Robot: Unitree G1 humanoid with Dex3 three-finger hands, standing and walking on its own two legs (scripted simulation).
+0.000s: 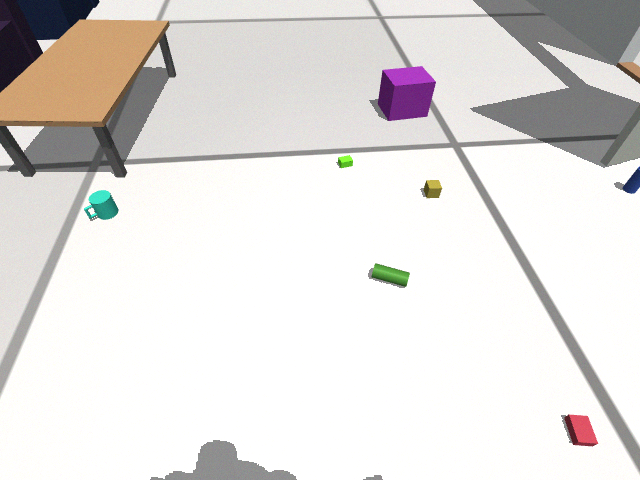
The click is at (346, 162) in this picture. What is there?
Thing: small brick
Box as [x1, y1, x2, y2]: [338, 155, 352, 167]
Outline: 349,155 338,157 338,163 341,167 352,165 352,159
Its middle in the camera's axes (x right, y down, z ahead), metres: +0.14 -0.40 +2.01
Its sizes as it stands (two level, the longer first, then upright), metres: 0.064 0.047 0.036
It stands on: the floor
